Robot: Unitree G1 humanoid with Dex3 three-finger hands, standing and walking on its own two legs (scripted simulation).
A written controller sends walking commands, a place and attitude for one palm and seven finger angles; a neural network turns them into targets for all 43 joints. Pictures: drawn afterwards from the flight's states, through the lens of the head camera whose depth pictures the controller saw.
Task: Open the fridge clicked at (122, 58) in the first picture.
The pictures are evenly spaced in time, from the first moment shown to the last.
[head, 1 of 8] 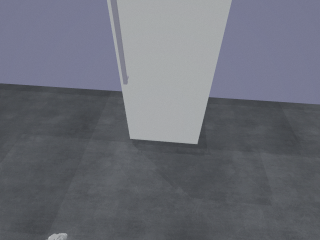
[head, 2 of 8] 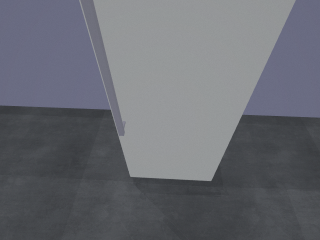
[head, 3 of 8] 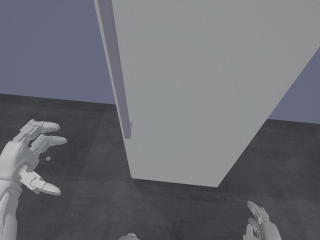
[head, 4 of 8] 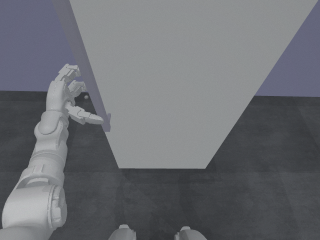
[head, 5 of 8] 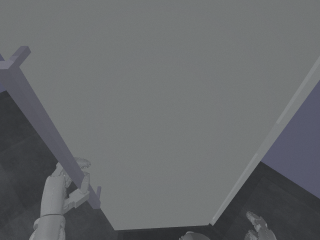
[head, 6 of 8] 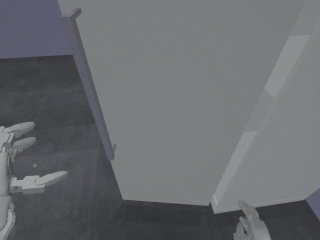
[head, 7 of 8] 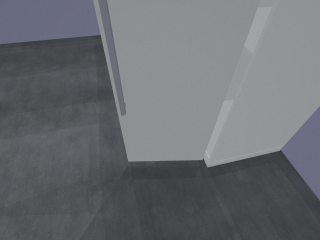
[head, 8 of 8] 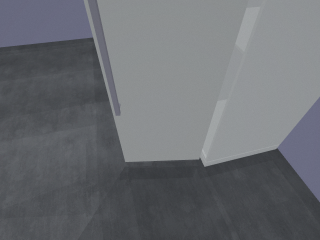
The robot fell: no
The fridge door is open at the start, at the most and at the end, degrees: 0 88 78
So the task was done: yes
